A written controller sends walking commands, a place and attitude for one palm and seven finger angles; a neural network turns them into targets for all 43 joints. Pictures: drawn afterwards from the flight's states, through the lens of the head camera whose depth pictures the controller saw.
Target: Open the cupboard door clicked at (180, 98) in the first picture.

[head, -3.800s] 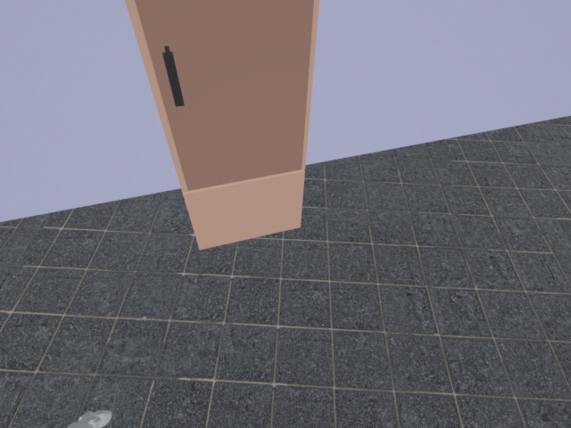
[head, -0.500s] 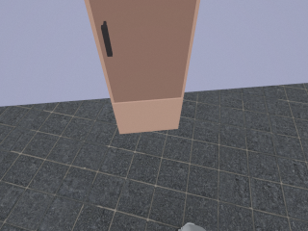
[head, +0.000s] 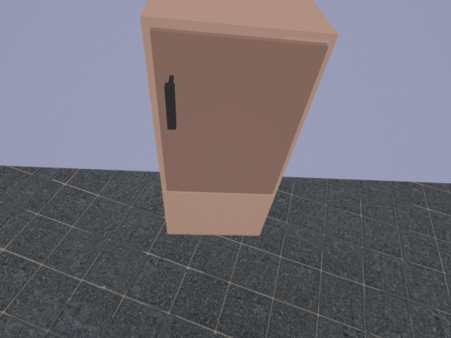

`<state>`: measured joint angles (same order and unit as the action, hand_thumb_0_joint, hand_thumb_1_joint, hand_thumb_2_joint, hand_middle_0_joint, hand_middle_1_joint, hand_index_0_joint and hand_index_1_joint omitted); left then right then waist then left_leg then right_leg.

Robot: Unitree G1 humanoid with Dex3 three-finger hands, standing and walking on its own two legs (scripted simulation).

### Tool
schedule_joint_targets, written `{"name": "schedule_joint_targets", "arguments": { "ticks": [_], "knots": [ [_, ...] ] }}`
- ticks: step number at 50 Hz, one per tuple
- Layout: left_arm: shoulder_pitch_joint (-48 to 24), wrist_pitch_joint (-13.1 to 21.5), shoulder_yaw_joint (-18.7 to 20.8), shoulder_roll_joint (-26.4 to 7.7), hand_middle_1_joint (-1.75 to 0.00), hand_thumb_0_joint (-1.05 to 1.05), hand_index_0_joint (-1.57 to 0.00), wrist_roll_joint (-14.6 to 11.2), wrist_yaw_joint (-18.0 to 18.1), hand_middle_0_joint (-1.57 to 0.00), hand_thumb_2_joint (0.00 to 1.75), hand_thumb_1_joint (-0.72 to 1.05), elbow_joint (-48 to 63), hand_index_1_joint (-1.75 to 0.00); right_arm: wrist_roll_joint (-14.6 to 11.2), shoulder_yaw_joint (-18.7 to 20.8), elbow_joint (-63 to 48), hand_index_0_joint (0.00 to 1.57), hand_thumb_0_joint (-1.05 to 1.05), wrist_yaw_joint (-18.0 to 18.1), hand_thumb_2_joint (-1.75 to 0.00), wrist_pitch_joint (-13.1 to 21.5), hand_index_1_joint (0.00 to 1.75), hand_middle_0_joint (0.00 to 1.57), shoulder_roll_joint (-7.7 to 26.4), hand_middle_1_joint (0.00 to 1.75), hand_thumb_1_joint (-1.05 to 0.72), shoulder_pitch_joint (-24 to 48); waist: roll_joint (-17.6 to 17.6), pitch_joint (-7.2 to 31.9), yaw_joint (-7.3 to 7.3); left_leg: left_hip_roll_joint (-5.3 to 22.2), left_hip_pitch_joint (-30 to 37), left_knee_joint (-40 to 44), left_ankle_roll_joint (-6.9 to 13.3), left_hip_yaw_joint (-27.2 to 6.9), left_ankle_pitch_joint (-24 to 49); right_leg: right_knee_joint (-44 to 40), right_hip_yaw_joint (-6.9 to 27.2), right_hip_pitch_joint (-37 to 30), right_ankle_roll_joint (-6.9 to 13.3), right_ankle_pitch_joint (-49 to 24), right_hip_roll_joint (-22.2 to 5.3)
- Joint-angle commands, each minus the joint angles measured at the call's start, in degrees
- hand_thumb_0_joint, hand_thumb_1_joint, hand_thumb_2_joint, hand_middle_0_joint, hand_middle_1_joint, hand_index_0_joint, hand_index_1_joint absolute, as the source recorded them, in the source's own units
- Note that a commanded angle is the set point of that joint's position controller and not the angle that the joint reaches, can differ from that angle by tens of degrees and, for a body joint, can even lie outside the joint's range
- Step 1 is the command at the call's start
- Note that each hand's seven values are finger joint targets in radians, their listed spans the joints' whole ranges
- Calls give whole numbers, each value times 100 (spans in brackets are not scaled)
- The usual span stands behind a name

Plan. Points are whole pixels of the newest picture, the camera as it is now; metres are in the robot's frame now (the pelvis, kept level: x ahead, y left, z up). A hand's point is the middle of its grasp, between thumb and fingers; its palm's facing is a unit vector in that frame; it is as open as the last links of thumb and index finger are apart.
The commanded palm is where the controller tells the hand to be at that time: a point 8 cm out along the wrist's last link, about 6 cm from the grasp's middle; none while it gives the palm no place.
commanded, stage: take the last steps up to it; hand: left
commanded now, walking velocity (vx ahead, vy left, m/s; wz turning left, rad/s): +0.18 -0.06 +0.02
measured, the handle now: (171, 102) +0.65 +0.20 +0.04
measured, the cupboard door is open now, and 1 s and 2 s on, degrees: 0 0 0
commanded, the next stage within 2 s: come to a stop and stand still in 0.10 s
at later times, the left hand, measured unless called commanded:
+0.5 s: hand (163, 311) +0.20 +0.13 -0.16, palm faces +0.05 -0.97 -0.23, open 7.3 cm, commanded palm none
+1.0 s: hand out of the picture +0.06 +0.21 -0.17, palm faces +0.05 -0.98 -0.19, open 7.4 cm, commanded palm none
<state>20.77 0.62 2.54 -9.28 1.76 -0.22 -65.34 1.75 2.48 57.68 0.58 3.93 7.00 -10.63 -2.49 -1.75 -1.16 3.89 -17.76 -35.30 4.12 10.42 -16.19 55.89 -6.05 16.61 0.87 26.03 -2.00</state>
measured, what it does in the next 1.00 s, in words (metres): steps on the spot: right foot, then left foot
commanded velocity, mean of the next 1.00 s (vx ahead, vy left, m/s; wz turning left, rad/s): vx -0.03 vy -0.02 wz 0.00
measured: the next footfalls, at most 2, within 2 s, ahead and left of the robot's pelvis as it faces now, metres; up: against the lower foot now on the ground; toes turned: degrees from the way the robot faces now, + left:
right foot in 0.34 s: +0.22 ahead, -0.17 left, +0.00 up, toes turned -7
left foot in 0.70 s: +0.12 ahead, +0.09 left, +0.00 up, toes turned +3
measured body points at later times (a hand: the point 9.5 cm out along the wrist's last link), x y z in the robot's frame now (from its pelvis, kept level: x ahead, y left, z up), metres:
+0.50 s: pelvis +0.11 -0.04 +0.00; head +0.16 -0.06 +0.45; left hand +0.20 +0.19 -0.14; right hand +0.09 -0.25 -0.17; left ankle +0.04 +0.07 -0.67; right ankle +0.18 -0.17 -0.73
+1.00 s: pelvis +0.09 +0.01 +0.02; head +0.10 +0.04 +0.47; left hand +0.06 +0.26 -0.15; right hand +0.12 -0.22 -0.12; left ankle +0.08 +0.11 -0.73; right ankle +0.05 -0.12 -0.68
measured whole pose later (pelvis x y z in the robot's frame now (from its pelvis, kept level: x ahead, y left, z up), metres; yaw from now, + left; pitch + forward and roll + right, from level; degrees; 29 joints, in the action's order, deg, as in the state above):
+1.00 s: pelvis +0.09 +0.01 +0.02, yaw +0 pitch +0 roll -1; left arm 18.4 -3.5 3.4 -13.0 1.5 0.4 -62.5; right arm 1.6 1.7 59.8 2.9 0.7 7.5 -15.0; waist -3.0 -1.0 -0.5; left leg 1.0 -9.6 -21.2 1.7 4.6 -11.9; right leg 48.0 -0.4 19.6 -3.1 21.6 -0.9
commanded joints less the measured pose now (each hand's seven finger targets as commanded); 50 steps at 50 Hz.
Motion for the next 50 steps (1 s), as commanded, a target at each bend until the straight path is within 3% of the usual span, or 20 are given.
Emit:
{"name": "schedule_joint_targets", "arguments": {
  "ticks": [1, 4, 10, 13, 14, 16, 17, 18, 20, 22, 26, 30, 33, 34, 35, 36, 37, 40, 46, 50],
  "knots": [
    [-117, 140, 92, -182, -30, 0, -20, 24, -52, -20, 90, 90, 423, -30, -49, 92, 144, 20, 0, 131, -90, 42, 30, 20, 697, 30, -90, -971, 603, -190, 191, 1564, 994, 2475, 394, -1804, 903, 996, 499, 1693, -120, -845, -515],
    [76, 38, 78, -81, -30, 0, -20, 7, -27, -20, 90, 90, 343, -30, -76, 63, 215, 20, 0, 151, -90, 78, 30, 20, 703, 30, -90, -998, 751, 86, 97, 1324, 1176, 2321, 425, -1103, 2036, 597, 377, 1495, -238, -1096, -511],
    [-654, 11, 33, -72, -30, 0, -20, -21, -19, -20, 90, 90, 529, -30, -47, 76, 495, 20, 0, 148, -90, 7, 30, 20, 729, 30, -90, -1359, 948, -160, 239, 1196, 1393, 2110, 447, -801, 2893, -881, 106, 1332, -282, -1217, -445],
    [-812, 14, -39, 16, -30, 0, -20, -55, 64, -20, 90, 90, 506, -30, -34, 32, 613, 20, 0, 188, -90, -87, 30, 20, 669, 30, -90, -1319, 1104, -201, 246, 1082, 1192, 1606, 305, -631, 3859, -1891, -11, 514, -231, -1331, -231],
    [-645, 16, -36, -39, -30, 0, -20, -65, 92, -20, 90, 90, 462, -30, -44, 37, 626, 20, 0, 202, -90, -121, 30, 20, 690, 30, -90, -1214, 1109, -147, 120, 1015, 1118, 1398, 204, -579, 3725, -2324, -1, 122, -217, -1639, -203],
    [-114, 72, 22, -437, -30, 0, -20, -52, 160, -20, 90, 90, 326, -30, -112, 45, 658, 20, 0, 185, -90, -154, 30, 20, 598, 30, -90, -1206, 619, 106, -120, 673, 833, 845, -199, -473, 2716, -3225, 143, -873, -208, -3466, -416],
    [35, 86, 85, -812, -30, 0, -20, -41, 223, -20, 90, 90, 323, -30, -163, 60, 606, 20, 0, 157, -90, -189, 30, 20, 443, 30, -90, -1366, 85, 388, -82, 397, 142, 480, -404, -411, 1213, -2836, 872, -1614, 21, -5406, -1114],
    [30, 75, 133, -1072, -30, 0, -20, -50, 233, -20, 90, 90, 340, -30, -184, 115, 594, 20, 0, 118, -90, -266, 30, 20, 370, 30, -90, -1594, -181, 450, 26, -29, -159, 108, -509, -343, -290, -2673, 1149, -1795, 405, -6877, -1807],
    [131, 75, 236, -1208, -30, 0, -20, -64, 290, -20, 90, 90, 391, -30, -185, 168, 460, 20, 0, 173, -90, -471, 30, 20, 393, 30, -90, -1318, -1340, 887, -211, -213, -319, -1761, -597, -526, -2161, -2926, 1612, -1738, 1173, -8004, -2371],
    [-193, -11, 262, -1112, -30, 0, -20, -31, 351, -20, 90, 90, 550, -30, -165, 212, 296, 20, 0, 164, -90, -529, 30, 20, 467, 30, -90, -955, -946, 714, -210, -227, -798, -2892, -572, -1068, -1995, -2973, 1592, -1487, 1281, -7249, -2318],
    [-891, -89, 321, -1074, -30, 0, -20, 7, 403, -20, 90, 90, 1002, -30, -102, 238, 73, 20, 0, 39, -90, -716, 30, 20, 431, 30, -90, -741, -655, 695, 2, -185, -616, -2867, -678, -1149, -1359, -3311, 1077, -536, 973, -5033, -2016],
    [-1214, -146, 346, -1207, -30, 0, -20, 81, 323, -20, 90, 90, 1220, -30, -104, 212, -109, 20, 0, -23, -90, -658, 30, 20, 435, 30, -90, -813, -970, 569, 116, -230, -53, -1543, -652, -828, -1089, -3566, 995, -4, 763, -2887, -1722],
    [-1310, -237, 311, -1140, -30, 0, -20, 35, 253, -20, 90, 90, 1276, -30, -92, 157, -60, 20, 0, -23, -90, -536, 30, 20, 510, 30, -90, -1204, -1004, 460, 337, -342, 946, 279, -563, -530, -101, -3452, 906, 692, 352, -747, -1247],
    [-1249, -279, 237, -939, -30, 0, -20, -19, 221, -20, 90, 90, 1301, -30, -88, 161, -40, 20, 0, -17, -90, -479, 30, 20, 668, 30, -90, -1300, -364, 382, 393, -209, 1298, 963, -535, -759, -98, -3020, 745, 1144, 119, 32, -927],
    [-1117, -311, 142, -550, -30, 0, -20, -73, 197, -20, 90, 90, 1338, -30, -41, 218, -117, 20, 0, -5, -90, -404, 30, 20, 1056, 30, -90, -1208, 1255, 146, 402, 731, 792, 2056, -314, -2193, -1279, -1937, 407, 1473, -184, 391, -321],
    [-1173, -328, 112, -362, -30, 0, -20, -106, 189, -20, 90, 90, 1415, -30, 17, 233, -385, 20, 0, 29, -90, -410, 30, 20, 1457, 30, -90, -717, 2111, -420, 345, 1536, -652, 2967, 95, -3297, -2299, -1182, 366, 1201, -320, 306, 67],
    [-1215, -380, 164, -547, -30, 0, -20, -40, 188, -20, 90, 90, 1284, -30, 45, 218, -443, 20, 0, 77, -90, -388, 30, 20, 1488, 30, -90, -279, 2027, -633, 280, 1588, -1135, 3248, 125, -3417, -2714, -587, 856, 971, -254, 5, -42],
    [-463, -291, 192, -596, -30, 0, -20, -19, 47, -20, 90, 90, 841, -30, -10, 73, -451, 20, 0, 155, -90, -296, 30, 20, 1108, 30, -90, 109, 1036, -507, -90, 1028, -281, 2790, 72, -2291, -1369, 18, 910, 1138, -265, -780, 55],
    [-537, -248, 106, -525, -30, 0, -20, -45, 36, -20, 90, 90, 746, -30, -43, 124, -33, 20, 0, 286, -90, -250, 30, 20, 1060, 30, -90, -811, 764, -40, 283, 1361, 1602, 2208, 401, -1974, 1850, -626, 795, 1347, -409, -550, -61],
    [-634, -276, 43, -397, -30, 0, -20, -83, 43, -20, 90, 90, 697, -30, -38, 162, 201, 20, 0, 308, -90, -309, 30, 20, 1172, 30, -90, -950, 1060, 159, 403, 1418, 1779, 1839, 537, -1888, 2944, -1340, 613, 826, -357, -66, -75]
  ]
}}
